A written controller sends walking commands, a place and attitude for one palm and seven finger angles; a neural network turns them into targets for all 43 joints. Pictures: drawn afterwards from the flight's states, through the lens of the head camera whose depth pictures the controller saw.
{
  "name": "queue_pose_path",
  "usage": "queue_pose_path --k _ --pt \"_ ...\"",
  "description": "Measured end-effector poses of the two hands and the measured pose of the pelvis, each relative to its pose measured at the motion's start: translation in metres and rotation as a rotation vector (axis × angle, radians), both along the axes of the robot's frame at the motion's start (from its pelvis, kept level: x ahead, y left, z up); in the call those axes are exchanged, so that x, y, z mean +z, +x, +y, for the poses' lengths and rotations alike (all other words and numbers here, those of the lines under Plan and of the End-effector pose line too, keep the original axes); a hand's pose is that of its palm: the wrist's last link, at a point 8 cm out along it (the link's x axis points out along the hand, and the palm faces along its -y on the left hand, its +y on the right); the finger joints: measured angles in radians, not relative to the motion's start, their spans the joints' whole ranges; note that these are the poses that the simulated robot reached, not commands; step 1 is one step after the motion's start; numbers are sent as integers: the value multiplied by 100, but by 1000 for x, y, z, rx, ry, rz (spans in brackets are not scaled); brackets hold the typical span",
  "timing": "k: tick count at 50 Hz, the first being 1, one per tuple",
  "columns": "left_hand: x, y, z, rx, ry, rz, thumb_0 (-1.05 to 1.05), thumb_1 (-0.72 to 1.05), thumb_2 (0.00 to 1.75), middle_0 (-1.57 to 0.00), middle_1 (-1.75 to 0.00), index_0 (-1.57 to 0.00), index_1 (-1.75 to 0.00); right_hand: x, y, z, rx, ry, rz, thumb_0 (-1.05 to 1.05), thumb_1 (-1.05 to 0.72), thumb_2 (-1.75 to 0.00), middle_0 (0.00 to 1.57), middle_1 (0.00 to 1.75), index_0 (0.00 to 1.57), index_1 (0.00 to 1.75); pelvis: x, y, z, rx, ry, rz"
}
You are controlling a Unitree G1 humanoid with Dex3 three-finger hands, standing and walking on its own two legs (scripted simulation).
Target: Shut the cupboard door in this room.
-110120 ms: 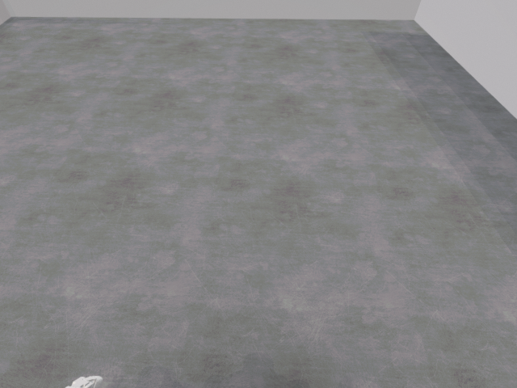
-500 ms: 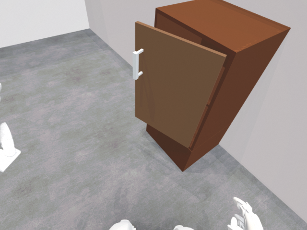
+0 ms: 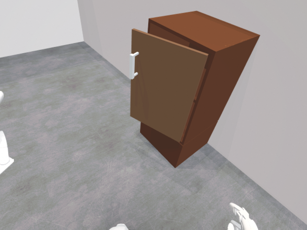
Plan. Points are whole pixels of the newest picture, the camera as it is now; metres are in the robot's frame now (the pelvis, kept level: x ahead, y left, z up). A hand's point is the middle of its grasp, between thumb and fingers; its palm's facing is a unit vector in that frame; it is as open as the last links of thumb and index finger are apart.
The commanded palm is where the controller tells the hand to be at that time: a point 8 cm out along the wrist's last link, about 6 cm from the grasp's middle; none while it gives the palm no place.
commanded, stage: stop stepping back and stand still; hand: left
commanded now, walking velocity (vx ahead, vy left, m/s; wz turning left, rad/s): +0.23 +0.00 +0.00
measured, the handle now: (134, 65) +0.91 +0.11 -0.03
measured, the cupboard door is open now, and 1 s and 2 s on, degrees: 17 17 17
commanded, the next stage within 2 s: let the arm hang, fingers relaxed in 1.54 s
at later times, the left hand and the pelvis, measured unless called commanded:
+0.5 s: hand out of the picture +0.11 +0.30 +0.21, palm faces +0.45 -0.78 -0.44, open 7.4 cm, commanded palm +0.06 +0.32 +0.19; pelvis -0.11 +0.03 +0.02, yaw -6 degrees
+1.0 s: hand out of the picture +0.10 +0.29 +0.18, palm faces +0.43 -0.78 -0.46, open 7.4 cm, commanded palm +0.05 +0.33 +0.19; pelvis -0.10 +0.04 +0.01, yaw -3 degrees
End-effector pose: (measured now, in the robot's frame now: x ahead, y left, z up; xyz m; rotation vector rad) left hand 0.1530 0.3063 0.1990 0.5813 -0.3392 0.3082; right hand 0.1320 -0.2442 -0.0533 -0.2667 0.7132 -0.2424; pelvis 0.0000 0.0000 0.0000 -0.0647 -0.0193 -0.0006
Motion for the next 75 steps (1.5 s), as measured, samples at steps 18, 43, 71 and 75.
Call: queue_pose_path --k 18,43,71,75 --pt "11 -74 -19 -121 -2 -29 1 89 90 -21 -31 -22 -30 -20 -128 37 -44 103 84 1 -90 -89 21 30 20 30 4 -96 18 -105 74 -3" --pt "1 -101 14 60 -10 -21 1 89 90 -21 -31 -22 -30 -43 -136 51 4 127 97 1 -90 -89 21 30 20 30 -4 -117 34 -56 71 -11" --pt "-11 -39 26 37 -53 120 1 89 90 -21 -31 -22 -30 -15 -60 58 -19 107 28 1 -90 -90 21 30 20 30 10 -66 49 -79 59 38" --pt "-12 -36 30 46 -58 125 1 89 90 -21 -31 -22 -30 -17 -64 58 -28 105 51 1 -90 -90 21 30 20 30 10 -64 50 -81 59 38"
